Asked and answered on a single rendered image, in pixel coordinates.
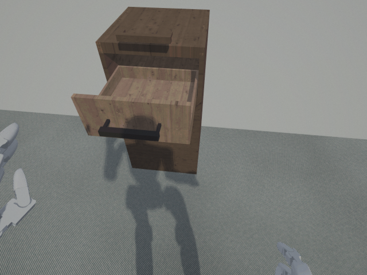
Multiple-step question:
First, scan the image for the robot left hand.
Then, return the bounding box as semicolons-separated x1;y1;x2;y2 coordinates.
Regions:
0;123;36;238

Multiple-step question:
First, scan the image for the cabinet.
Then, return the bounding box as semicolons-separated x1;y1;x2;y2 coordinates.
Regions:
96;7;210;174

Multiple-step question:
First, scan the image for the robot right hand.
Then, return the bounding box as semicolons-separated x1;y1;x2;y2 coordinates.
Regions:
275;242;312;275

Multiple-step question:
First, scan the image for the drawer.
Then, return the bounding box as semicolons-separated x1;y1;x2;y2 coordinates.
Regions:
71;65;199;144

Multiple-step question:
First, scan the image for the handle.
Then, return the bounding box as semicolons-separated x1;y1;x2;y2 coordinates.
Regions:
116;32;171;44
98;119;161;142

